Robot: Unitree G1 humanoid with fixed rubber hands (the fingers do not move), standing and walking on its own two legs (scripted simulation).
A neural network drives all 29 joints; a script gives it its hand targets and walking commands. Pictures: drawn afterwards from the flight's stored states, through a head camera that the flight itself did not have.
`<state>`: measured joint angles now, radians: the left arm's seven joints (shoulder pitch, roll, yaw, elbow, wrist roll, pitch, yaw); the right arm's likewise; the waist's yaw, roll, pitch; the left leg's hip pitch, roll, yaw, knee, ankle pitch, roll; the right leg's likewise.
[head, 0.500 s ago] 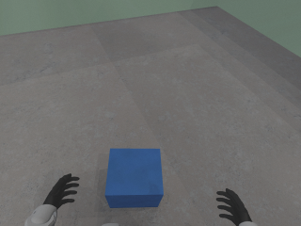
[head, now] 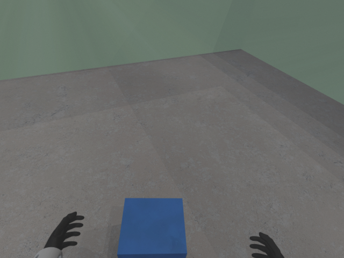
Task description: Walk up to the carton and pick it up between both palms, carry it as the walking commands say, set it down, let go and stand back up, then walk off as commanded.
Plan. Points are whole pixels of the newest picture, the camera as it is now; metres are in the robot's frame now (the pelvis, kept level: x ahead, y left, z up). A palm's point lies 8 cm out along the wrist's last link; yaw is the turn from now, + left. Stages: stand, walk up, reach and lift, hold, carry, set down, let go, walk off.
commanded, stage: stand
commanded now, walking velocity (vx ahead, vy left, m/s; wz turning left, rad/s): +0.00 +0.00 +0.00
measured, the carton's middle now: (152, 235) +0.44 +0.06 -0.63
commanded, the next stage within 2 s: walk off in 1.56 s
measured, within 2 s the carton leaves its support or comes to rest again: neither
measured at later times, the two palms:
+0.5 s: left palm out of the picture +0.14 +0.27 -0.08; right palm out of the picture +0.14 -0.25 -0.07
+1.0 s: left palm out of the picture +0.12 +0.28 -0.08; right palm out of the picture +0.12 -0.24 -0.09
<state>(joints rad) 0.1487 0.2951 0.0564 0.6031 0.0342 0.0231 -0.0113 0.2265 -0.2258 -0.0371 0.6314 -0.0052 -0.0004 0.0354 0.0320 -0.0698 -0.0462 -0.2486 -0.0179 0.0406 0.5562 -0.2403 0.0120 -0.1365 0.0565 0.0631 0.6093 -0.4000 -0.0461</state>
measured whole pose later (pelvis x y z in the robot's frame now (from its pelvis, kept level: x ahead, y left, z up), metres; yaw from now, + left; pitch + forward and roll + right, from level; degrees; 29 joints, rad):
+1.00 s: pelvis -0.01 +0.00 +0.00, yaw +0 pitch -4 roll +1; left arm 0.17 0.30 0.06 0.80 0.03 -0.02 0.00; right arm 0.23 -0.23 -0.04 0.79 -0.01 -0.02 0.02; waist 0.03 -0.04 -0.04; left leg -0.25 -0.02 0.04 0.56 -0.23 0.01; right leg -0.14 0.06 0.06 0.61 -0.39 -0.05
